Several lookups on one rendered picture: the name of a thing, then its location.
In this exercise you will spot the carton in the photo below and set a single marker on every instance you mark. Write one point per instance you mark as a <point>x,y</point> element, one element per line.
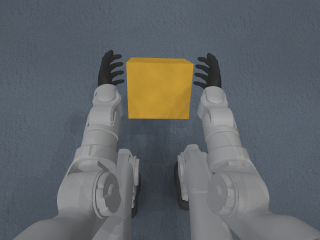
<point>159,88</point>

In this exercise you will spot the right robot shin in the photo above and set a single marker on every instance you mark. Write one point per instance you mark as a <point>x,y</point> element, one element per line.
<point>184,193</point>

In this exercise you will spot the robot right thigh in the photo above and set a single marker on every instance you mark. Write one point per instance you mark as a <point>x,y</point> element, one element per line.
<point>194,172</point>

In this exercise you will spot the robot left upper arm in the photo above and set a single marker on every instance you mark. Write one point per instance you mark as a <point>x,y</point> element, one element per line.
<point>85,201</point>

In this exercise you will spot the right robot hand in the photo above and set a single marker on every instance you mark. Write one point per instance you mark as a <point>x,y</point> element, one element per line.
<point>213,71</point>

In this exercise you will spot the robot right upper arm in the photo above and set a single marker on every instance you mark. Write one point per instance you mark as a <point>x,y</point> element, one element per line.
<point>241,199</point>

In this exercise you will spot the left robot hand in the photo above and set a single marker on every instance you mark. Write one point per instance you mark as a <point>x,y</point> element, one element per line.
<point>105,76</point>

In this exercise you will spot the right robot forearm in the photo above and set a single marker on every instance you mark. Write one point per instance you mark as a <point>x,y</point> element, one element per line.
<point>225,151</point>

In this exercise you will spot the left robot forearm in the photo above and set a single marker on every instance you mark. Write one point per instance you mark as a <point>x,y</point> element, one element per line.
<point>101,133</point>

